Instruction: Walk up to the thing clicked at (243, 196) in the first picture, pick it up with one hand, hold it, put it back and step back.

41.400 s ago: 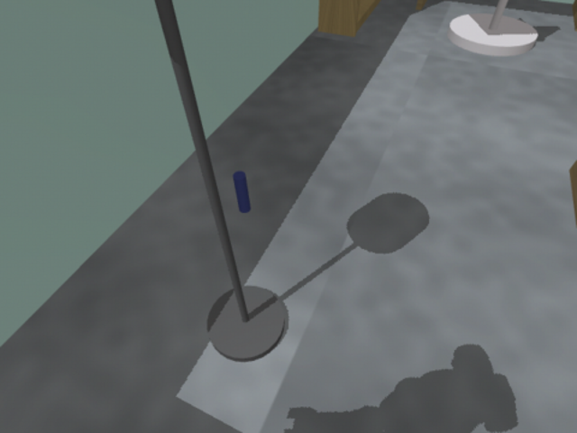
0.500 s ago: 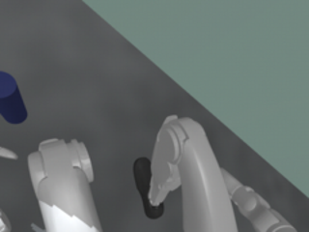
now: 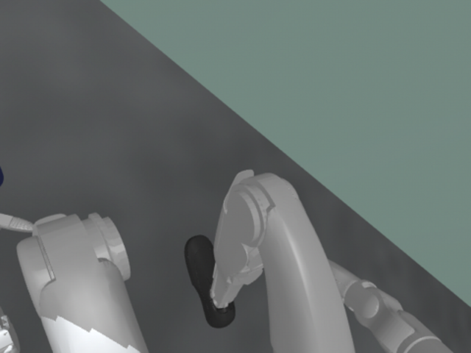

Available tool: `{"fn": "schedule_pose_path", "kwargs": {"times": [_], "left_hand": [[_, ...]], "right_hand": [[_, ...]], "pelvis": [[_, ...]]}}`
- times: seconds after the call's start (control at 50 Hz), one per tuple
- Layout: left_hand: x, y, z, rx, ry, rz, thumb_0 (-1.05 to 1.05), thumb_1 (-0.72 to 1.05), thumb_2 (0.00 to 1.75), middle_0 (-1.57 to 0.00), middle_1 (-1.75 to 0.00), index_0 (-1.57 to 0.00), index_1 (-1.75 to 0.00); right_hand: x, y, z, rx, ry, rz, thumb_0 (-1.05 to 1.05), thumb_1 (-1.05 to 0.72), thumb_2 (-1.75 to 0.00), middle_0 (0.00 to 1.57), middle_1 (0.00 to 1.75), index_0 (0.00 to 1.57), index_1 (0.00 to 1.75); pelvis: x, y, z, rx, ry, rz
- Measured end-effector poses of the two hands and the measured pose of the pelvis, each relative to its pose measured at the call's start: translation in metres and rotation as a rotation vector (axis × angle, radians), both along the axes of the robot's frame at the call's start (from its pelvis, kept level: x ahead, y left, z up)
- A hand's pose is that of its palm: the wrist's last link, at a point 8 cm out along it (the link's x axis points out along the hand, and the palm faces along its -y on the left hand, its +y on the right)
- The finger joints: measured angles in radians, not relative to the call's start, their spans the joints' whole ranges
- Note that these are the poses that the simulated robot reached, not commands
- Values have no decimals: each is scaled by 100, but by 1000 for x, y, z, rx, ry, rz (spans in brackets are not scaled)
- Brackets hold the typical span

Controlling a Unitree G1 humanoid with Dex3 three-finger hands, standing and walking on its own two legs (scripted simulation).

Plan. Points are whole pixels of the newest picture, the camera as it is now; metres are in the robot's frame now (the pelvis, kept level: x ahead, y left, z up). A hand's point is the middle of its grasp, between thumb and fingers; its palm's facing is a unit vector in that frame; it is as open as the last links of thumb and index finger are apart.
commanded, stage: close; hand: left
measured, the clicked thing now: out of the picture +0.44 +0.27 -0.18
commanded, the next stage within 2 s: settle in 0.76 s
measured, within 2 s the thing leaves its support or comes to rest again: leaves its support in 1.18 s
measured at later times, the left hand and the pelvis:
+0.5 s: hand out of the picture +0.43 +0.25 -0.17, palm faces +0.24 -0.97 +0.01, open 11.7 cm; pelvis +0.00 +0.00 +0.00, yaw -1 degrees
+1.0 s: hand out of the picture +0.44 +0.25 -0.18, palm faces +0.24 -0.97 +0.00, open 7.4 cm; pelvis +0.00 +0.00 +0.00, yaw -2 degrees
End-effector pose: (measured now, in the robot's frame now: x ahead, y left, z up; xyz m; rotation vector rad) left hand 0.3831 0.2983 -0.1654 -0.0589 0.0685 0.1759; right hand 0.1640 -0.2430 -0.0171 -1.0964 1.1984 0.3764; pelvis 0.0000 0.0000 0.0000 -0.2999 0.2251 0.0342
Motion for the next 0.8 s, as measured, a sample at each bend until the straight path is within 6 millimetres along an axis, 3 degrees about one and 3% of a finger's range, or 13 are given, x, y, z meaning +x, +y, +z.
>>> {"fn": "schedule_pose_path", "kwargs": {"times": [0.18,0.42,0.64,0.8], "left_hand": [[-6,9,-4,56,1,35,-2,-48,11,-10,-12,-10,-12],[10,-1,-4,33,-12,49,-1,-14,36,-37,-36,-37,-36],[12,6,-9,62,-4,73,-1,24,63,-64,-62,-64,-62],[17,7,-9,63,2,78,-1,14,72,-74,-83,-77,-84]], "right_hand": [[-4,0,-7,-12,45,11,0,-92,-90,20,30,21,30],[1,5,-3,-14,45,11,0,-90,-89,20,30,21,30],[-3,1,-4,-43,76,5,0,-89,-89,20,30,21,30],[-7,1,-4,-43,85,-7,0,-89,-89,20,30,21,30]], "pelvis": [[-1,1,-1,-4,-2,-4],[1,1,1,-13,6,-11],[1,2,1,-18,8,-16],[1,2,2,-19,12,-18]]}}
